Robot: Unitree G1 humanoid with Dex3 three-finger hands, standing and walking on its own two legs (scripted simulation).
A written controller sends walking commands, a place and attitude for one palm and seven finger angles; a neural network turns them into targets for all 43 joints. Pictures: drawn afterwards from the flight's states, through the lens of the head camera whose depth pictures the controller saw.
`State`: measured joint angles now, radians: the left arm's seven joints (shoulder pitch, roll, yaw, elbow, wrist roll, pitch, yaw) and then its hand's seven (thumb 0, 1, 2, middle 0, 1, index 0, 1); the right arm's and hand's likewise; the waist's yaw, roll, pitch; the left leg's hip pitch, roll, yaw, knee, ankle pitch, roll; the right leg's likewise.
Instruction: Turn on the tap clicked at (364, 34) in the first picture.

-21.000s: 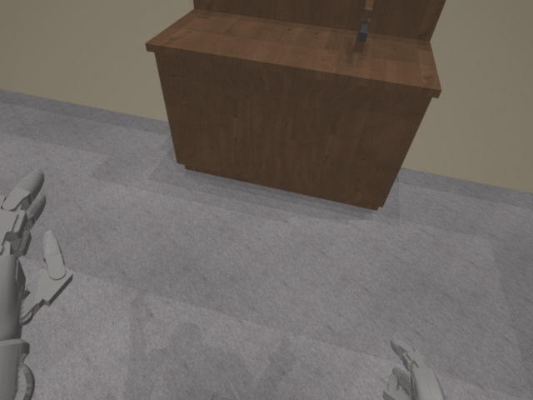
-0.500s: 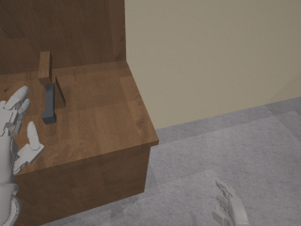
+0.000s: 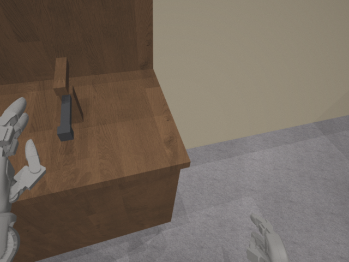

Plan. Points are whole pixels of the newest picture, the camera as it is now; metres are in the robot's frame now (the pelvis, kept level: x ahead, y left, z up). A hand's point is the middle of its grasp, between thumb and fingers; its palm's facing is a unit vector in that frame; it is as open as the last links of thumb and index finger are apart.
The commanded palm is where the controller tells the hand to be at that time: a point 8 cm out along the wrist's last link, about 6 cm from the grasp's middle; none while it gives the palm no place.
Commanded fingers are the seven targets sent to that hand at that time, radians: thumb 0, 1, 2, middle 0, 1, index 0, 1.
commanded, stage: look again from close up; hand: left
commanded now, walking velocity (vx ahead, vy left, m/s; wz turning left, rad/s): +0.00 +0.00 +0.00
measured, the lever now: (65, 133) +0.36 +0.30 +0.07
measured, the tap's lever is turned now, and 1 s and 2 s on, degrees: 0 0 0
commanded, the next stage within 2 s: turn the palm inward beside the body in 0.10 s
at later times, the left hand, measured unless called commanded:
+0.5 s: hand (66, 181) +0.21 +0.21 +0.14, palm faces +0.36 -0.86 -0.36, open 7.4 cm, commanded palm +0.15 +0.26 +0.17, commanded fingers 0.00 0.90 0.90 -0.20 -0.30 -0.20 -0.30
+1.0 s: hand (75, 180) +0.21 +0.20 +0.14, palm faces +0.51 -0.82 -0.27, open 7.4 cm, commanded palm +0.15 +0.24 +0.15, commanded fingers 0.00 0.90 0.90 -0.20 -0.30 -0.20 -0.30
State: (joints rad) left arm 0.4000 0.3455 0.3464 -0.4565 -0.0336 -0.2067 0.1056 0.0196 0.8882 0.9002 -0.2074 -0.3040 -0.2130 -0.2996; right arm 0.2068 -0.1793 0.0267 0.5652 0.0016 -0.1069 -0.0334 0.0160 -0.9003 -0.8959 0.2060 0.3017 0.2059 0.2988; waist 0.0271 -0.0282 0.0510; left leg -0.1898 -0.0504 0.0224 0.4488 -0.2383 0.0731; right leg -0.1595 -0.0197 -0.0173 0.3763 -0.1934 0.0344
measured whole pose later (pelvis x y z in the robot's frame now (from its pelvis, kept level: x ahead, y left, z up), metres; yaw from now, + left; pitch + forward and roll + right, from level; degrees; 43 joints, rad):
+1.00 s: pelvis +0.02 -0.08 -0.02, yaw +3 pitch +2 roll +1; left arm 0.40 0.32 0.37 -0.36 -0.19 -0.05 0.08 0.02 0.89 0.90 -0.21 -0.30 -0.21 -0.30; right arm 0.19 -0.23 0.00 0.70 0.00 -0.18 -0.07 0.02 -0.90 -0.90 0.20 0.30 0.20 0.30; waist 0.06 0.04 -0.06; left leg -0.33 0.00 -0.05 0.65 -0.35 -0.02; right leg -0.31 0.05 -0.05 0.66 -0.38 -0.07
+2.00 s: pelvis -0.01 -0.06 -0.02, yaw +4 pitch -1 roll +0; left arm 0.52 0.19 0.21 -0.50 -0.21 0.07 0.20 0.02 0.90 0.90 -0.20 -0.30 -0.21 -0.30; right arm 0.20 -0.23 0.05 0.68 0.00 -0.25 -0.08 0.02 -0.90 -0.90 0.21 0.30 0.21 0.30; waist 0.08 0.06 -0.05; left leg -0.32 -0.03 -0.07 0.66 -0.32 0.00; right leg -0.28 0.02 -0.07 0.64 -0.34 -0.04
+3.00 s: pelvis +0.01 -0.06 -0.02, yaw +4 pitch +1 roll +0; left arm 0.32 0.21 0.30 -0.27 -0.23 0.06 0.16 0.02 0.90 0.90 -0.20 -0.30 -0.21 -0.30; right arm 0.20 -0.23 0.03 0.70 0.01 -0.23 -0.09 0.02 -0.90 -0.90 0.21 0.30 0.21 0.30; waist 0.06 0.06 -0.06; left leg -0.32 -0.02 -0.06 0.63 -0.33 0.00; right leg -0.29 0.03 -0.06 0.62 -0.35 -0.05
